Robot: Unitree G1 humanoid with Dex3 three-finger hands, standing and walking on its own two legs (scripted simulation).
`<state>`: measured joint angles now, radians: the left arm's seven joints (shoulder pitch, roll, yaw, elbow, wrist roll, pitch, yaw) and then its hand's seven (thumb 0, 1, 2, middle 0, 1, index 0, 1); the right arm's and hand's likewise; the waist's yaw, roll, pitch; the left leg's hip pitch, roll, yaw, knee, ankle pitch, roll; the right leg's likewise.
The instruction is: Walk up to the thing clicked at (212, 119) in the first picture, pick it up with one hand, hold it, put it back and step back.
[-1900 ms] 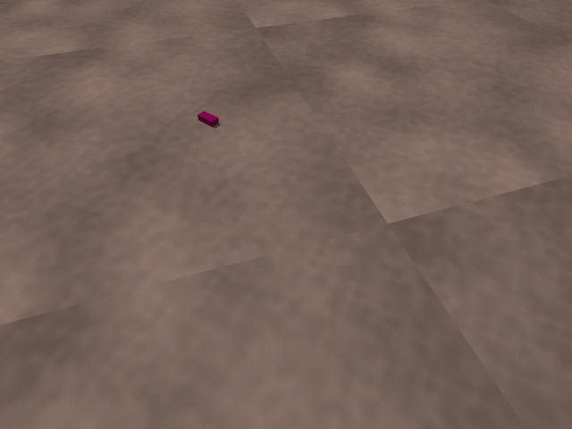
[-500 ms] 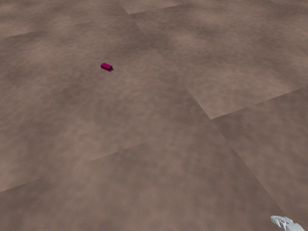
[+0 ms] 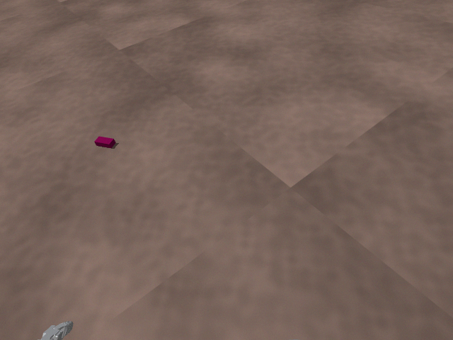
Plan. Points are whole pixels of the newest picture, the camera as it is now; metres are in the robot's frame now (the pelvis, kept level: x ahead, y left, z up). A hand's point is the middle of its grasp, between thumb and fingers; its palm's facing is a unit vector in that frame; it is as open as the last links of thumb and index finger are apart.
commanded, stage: walk up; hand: left
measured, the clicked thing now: (105, 142) +1.53 +0.82 -0.73
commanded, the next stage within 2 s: none
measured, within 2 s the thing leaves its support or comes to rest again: neither
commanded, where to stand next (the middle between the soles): +1.07 +0.71 m, yaw -21 degrees
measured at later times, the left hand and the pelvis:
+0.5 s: hand (40, 275) +0.34 +0.45 -0.13, palm faces -0.19 -0.87 -0.45, open 7.4 cm; pelvis +0.25 +0.16 +0.01, yaw -8 degrees
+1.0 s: hand (34, 193) +0.58 +0.55 -0.11, palm faces -0.18 -0.82 -0.54, open 7.4 cm; pelvis +0.47 +0.25 +0.00, yaw -11 degrees
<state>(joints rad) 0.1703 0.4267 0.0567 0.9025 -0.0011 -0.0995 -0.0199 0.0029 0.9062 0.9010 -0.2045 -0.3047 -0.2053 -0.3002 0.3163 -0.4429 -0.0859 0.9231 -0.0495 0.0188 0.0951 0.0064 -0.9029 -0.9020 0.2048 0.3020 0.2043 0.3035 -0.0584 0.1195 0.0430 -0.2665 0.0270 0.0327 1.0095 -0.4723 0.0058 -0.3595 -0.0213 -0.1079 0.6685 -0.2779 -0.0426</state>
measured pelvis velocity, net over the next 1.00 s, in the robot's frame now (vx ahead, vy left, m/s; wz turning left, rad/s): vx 0.47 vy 0.25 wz -0.19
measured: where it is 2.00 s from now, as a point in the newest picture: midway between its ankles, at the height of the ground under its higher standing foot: (132, 223)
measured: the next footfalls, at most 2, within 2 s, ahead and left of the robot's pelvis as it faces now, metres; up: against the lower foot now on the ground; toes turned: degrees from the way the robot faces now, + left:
left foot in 0.30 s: +0.34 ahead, +0.26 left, +0.00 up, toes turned +2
right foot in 0.72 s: +0.48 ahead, +0.06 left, +0.00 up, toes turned -18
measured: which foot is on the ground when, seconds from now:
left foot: up 0.00-0.28, down 0.30-0.72, up 0.74-1.00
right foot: down 0.00-0.34, up 0.36-0.70, down 0.72-1.00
